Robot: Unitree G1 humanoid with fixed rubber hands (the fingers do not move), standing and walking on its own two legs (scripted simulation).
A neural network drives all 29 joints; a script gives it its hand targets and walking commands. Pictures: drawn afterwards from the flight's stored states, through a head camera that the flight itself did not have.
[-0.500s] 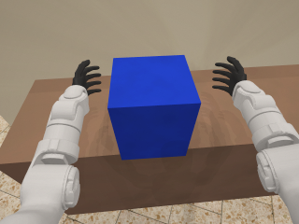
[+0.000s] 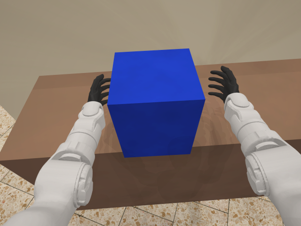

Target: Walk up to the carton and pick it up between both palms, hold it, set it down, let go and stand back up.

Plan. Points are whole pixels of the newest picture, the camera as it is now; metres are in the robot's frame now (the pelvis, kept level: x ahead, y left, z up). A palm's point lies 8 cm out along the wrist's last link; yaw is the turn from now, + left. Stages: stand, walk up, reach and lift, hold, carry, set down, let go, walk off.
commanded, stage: reach and lift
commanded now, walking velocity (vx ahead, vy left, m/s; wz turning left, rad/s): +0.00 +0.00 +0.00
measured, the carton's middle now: (154, 106) +0.46 +0.02 +0.06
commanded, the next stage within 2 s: none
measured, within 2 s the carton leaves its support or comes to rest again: neither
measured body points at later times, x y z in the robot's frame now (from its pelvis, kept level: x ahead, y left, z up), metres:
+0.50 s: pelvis -0.02 +0.00 +0.00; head +0.04 +0.01 +0.44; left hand +0.44 +0.17 +0.10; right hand +0.47 -0.14 +0.11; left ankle +0.00 +0.14 -0.74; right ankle +0.00 -0.10 -0.74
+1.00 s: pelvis +0.01 +0.01 +0.01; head +0.05 +0.01 +0.46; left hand +0.43 +0.17 +0.10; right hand +0.45 -0.14 +0.11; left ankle +0.00 +0.14 -0.74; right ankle +0.00 -0.10 -0.74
